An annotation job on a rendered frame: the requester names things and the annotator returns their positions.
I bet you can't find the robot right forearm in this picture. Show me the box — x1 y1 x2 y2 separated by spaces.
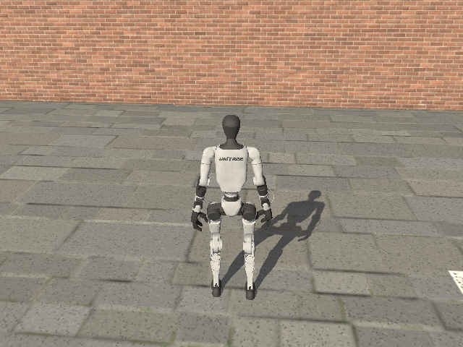
257 175 271 210

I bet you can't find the left robot upper arm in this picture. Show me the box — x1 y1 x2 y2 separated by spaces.
199 146 216 187

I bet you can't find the robot left forearm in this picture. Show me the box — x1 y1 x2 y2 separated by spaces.
192 176 206 213

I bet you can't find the robot left hand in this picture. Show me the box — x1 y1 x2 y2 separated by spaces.
191 210 208 231

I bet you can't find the robot right hand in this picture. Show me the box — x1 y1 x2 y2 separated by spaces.
255 209 273 228

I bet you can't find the right robot upper arm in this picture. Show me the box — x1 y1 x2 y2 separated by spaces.
247 146 264 186

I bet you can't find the robot torso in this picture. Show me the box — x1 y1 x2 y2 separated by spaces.
214 143 248 217

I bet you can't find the left robot shin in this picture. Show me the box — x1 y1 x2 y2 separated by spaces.
210 239 221 287

